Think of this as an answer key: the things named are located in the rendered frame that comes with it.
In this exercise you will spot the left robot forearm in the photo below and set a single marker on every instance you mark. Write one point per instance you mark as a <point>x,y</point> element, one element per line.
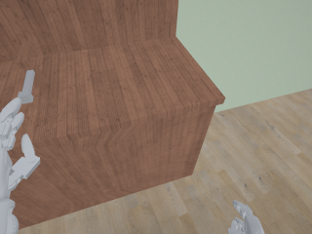
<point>9,224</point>

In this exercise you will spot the left robot hand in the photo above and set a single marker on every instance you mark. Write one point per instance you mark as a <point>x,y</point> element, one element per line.
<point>10,122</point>

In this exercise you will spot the right robot hand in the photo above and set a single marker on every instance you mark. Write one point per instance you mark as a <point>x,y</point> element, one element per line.
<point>250,225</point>

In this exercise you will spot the counter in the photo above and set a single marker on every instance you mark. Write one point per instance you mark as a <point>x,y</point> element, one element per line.
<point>119,105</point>

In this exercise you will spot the tap lever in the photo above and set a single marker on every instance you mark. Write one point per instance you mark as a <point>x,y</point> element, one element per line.
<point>26,94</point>

